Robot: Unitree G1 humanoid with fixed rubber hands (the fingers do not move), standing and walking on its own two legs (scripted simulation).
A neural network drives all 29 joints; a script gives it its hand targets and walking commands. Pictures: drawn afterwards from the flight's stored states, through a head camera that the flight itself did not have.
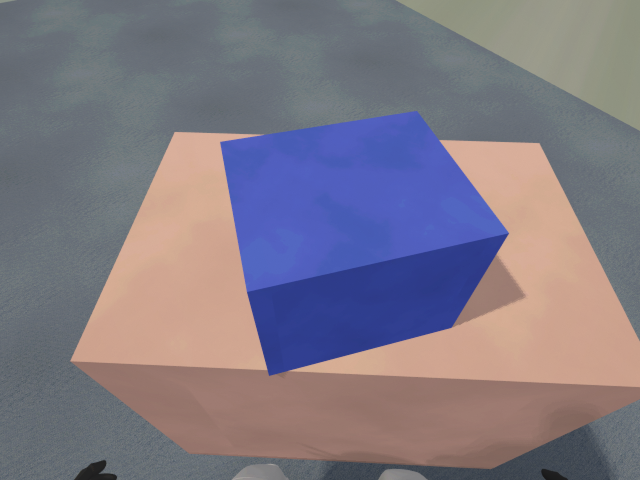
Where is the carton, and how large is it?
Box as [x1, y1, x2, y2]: [220, 111, 508, 375]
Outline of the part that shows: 416,111 220,142 246,289 269,375 451,327 506,237 508,232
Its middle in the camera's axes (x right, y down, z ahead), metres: +0.04 +0.01 +0.55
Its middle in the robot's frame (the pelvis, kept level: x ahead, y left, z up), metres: +0.41 -0.03 +0.04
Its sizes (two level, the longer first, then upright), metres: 0.283 0.238 0.227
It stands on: a pedestal, 0.68 m high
